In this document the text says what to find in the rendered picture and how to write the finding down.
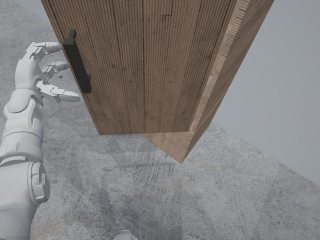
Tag handle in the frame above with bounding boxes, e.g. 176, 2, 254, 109
62, 29, 92, 94

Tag left robot shin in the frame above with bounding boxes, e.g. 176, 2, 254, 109
121, 230, 132, 235

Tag robot left upper arm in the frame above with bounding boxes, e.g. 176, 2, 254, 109
0, 161, 51, 240

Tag left robot hand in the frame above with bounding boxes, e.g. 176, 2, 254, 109
15, 42, 81, 104

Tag left robot forearm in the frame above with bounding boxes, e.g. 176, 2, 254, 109
0, 89, 44, 167

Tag cupboard door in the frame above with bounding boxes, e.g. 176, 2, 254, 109
41, 0, 237, 136

